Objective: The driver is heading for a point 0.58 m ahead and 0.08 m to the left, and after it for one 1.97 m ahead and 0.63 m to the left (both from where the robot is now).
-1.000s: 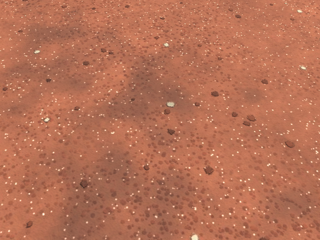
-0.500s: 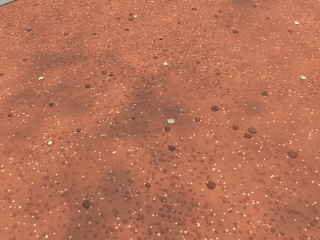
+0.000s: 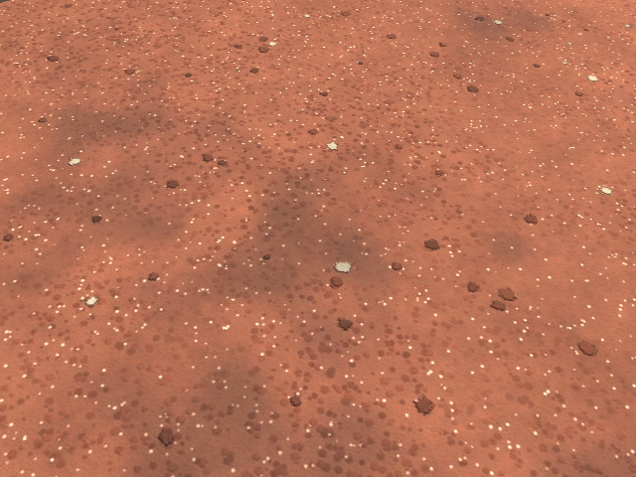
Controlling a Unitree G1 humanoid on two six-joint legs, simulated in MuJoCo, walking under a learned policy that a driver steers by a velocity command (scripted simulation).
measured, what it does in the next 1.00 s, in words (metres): walks ahead: right foot, then left foot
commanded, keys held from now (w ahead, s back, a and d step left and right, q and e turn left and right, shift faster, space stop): w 0.46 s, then w+q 0.22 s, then q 0.32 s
